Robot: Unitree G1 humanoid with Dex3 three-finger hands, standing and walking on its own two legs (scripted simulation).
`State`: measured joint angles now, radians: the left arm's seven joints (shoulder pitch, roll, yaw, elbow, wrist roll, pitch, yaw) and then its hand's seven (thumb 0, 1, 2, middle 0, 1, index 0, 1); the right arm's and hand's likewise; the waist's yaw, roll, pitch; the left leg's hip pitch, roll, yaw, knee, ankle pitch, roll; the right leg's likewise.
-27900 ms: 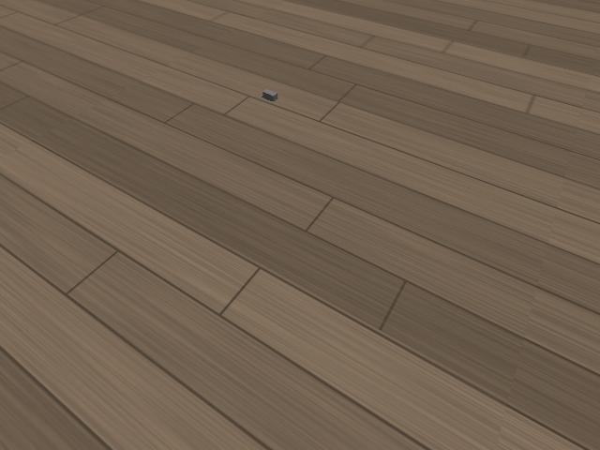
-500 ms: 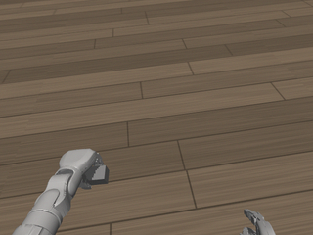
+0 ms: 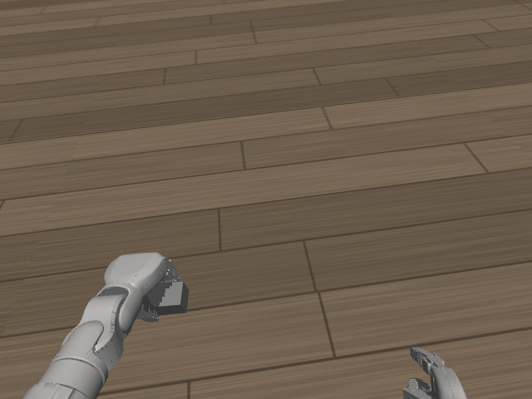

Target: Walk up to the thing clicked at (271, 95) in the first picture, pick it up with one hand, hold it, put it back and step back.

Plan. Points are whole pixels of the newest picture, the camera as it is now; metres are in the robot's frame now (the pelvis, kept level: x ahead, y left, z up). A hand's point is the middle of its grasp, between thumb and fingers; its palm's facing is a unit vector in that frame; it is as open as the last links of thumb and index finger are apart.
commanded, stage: hold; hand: left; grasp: from above
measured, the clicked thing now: (161, 299) +0.30 +0.20 -0.07
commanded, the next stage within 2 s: crouch in 0.26 s
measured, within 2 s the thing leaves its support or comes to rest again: neither
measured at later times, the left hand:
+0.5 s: hand (144, 295) +0.30 +0.22 -0.03, palm faces -0.43 -0.05 -0.90, open 7.1 cm
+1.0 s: hand (178, 327) +0.32 +0.22 -0.25, palm faces -0.40 +0.05 -0.91, open 7.1 cm
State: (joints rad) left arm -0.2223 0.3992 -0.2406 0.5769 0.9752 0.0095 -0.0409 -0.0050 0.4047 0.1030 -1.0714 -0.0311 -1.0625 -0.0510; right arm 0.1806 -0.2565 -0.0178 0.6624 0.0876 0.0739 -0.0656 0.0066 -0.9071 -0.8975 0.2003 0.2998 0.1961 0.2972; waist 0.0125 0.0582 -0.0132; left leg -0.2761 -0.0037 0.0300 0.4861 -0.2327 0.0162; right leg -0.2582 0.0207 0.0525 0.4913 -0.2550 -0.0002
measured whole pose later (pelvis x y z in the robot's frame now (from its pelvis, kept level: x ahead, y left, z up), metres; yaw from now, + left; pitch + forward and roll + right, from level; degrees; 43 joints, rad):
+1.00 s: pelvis -0.05 +0.01 -0.14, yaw +1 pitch +24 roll -2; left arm -0.57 0.36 -0.17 1.11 1.17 -0.04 0.35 0.00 0.41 0.08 -1.07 -0.04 -1.06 -0.05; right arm 0.22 -0.28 -0.08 0.70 0.00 0.03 -0.01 0.00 -0.90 -0.90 0.20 0.30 0.20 0.30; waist -0.08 0.03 -0.18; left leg -1.28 0.00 -0.01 1.36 -0.51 0.03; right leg -1.23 0.04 0.00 1.34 -0.53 0.01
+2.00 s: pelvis -0.08 +0.00 -0.39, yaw -4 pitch +37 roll -5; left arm -0.86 0.50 -0.01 1.40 1.22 -0.12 0.49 0.00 0.42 0.10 -1.05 -0.07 -1.04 -0.08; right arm 0.13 -0.23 -0.02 0.77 -0.12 -0.06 0.10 0.00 -0.90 -0.90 0.20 0.30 0.20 0.30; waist -0.17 0.01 -0.14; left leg -2.19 0.03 -0.06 2.21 -0.67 0.02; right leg -2.12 0.06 -0.08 2.17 -0.70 0.00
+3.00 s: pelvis -0.08 +0.00 -0.46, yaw -8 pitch +32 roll -8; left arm -0.90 0.64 0.06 1.54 1.27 -0.18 0.59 0.00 0.43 0.10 -0.98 -0.20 -0.99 -0.16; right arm 0.12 -0.27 0.09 0.78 -0.19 -0.11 0.16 0.00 -0.91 -0.89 0.20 0.30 0.20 0.30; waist -0.24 -0.04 -0.01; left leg -2.36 0.04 -0.13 2.47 -0.69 0.01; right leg -2.28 0.08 -0.15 2.39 -0.70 0.00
